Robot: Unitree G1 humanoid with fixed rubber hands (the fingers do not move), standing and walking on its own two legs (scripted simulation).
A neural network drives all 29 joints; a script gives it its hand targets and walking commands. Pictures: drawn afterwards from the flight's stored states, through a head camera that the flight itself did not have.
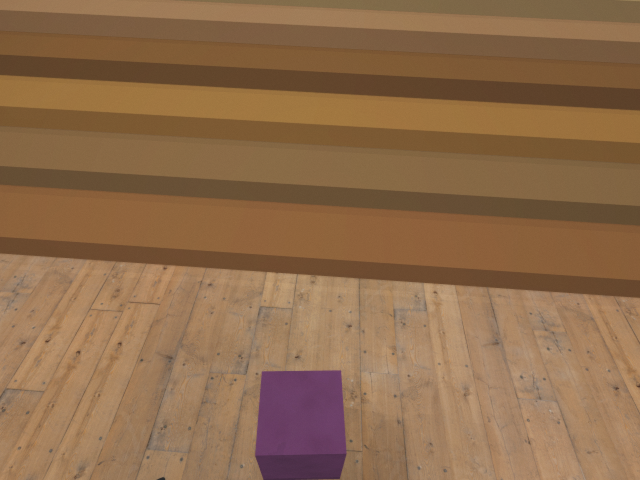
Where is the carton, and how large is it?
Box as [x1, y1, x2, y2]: [255, 370, 346, 479]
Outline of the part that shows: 340,370 262,371 255,456 263,479 339,478 346,453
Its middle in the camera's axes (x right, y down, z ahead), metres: -0.05 +0.51 +1.05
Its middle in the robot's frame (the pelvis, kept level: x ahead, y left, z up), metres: +0.40 +0.05 -0.64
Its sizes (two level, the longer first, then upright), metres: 0.210 0.200 0.250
